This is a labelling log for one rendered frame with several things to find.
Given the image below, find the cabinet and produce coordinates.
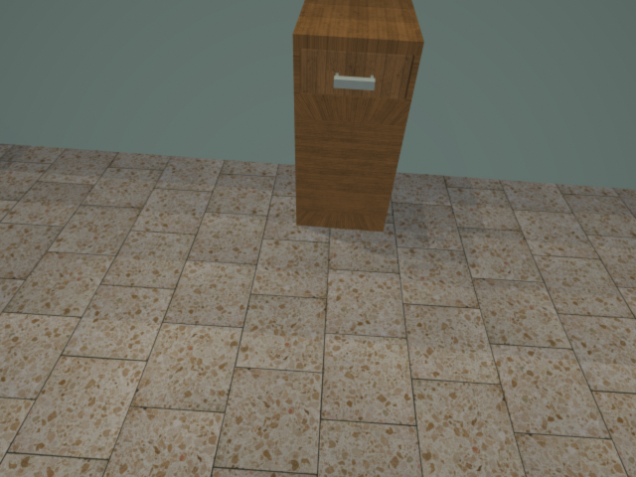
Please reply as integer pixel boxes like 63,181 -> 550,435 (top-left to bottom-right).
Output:
293,0 -> 424,232

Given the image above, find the drawer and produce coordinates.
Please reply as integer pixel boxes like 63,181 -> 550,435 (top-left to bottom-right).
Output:
301,49 -> 412,99

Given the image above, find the handle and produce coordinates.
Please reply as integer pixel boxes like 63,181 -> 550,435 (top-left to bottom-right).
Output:
334,73 -> 376,90

